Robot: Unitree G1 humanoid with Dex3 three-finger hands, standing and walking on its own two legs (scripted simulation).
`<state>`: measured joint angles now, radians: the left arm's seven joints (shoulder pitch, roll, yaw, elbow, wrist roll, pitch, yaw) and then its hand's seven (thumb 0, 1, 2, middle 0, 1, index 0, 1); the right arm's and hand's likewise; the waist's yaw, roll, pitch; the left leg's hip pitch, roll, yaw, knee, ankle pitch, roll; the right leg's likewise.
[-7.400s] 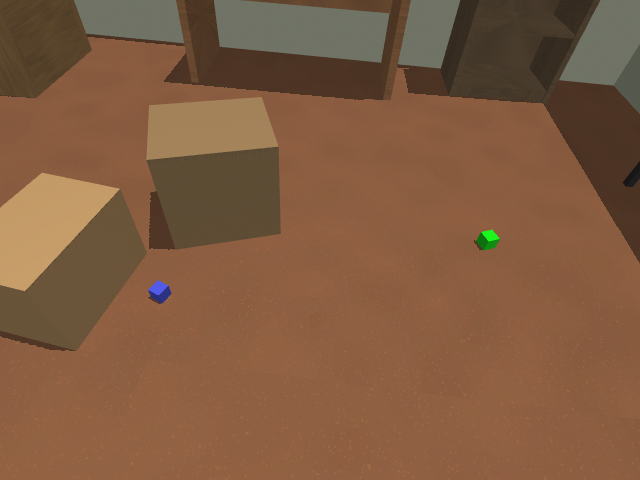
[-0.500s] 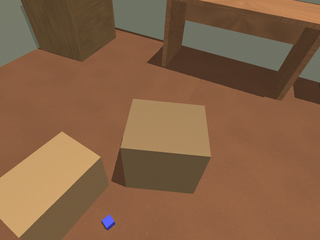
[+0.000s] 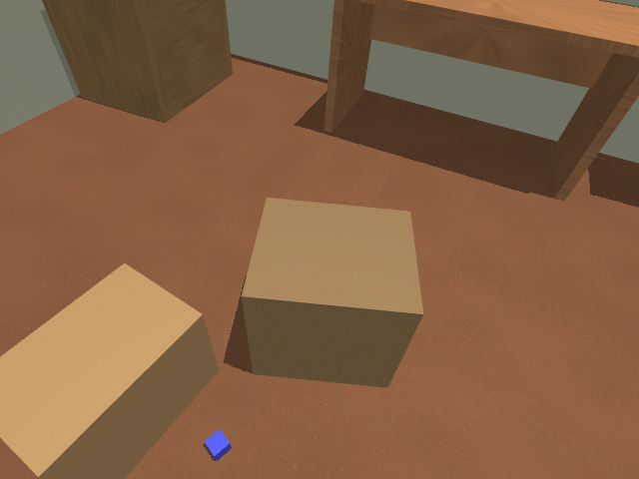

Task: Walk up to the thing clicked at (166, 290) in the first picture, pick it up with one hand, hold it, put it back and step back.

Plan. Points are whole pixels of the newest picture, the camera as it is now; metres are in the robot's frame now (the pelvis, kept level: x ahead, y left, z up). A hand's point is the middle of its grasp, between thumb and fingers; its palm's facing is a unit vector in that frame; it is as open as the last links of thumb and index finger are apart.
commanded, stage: stand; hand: left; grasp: from above
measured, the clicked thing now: (218, 444) +0.39 +0.23 -0.76
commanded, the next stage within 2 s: rise first in 0.46 s
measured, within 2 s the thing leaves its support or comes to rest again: neither
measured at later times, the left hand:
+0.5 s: hand out of the picture +0.07 +0.25 -0.16, palm faces -0.04 -0.94 -0.35, open 7.4 cm
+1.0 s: hand out of the picture +0.12 +0.26 -0.20, palm faces -0.10 -0.90 -0.43, open 12.0 cm
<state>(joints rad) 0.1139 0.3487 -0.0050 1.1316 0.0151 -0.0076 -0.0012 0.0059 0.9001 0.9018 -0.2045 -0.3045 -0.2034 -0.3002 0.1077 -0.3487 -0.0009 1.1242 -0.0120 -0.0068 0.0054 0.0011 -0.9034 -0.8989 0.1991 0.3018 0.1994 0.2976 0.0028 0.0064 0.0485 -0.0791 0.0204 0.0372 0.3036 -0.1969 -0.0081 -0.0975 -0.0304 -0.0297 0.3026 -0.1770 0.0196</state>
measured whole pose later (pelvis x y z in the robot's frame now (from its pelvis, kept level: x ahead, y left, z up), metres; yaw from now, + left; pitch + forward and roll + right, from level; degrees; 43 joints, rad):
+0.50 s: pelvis +0.00 +0.00 +0.00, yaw +0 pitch -2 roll +0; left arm 0.12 0.35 0.00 1.13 0.02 -0.01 0.00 0.01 0.90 0.90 -0.20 -0.30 -0.20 -0.30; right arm 0.11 -0.35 0.00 1.12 -0.01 -0.01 0.00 0.00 -0.90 -0.90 0.20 0.30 0.20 0.30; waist 0.00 0.00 0.05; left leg -0.08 0.02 0.04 0.30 -0.20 -0.01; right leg -0.10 -0.03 -0.03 0.30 -0.18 0.02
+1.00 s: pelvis -0.02 +0.00 -0.05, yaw +0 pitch +11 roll -1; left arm 0.02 0.31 0.13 0.90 0.20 0.14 0.04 0.00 -0.13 0.83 -0.26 -0.80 -0.25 -0.81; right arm 0.25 -0.24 -0.04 0.68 0.02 -0.05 0.00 0.00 -0.89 -0.89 0.20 0.30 0.20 0.30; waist -0.03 0.01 -0.05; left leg -0.63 0.04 0.02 0.82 -0.40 0.00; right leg -0.63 -0.03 -0.03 0.79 -0.36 0.02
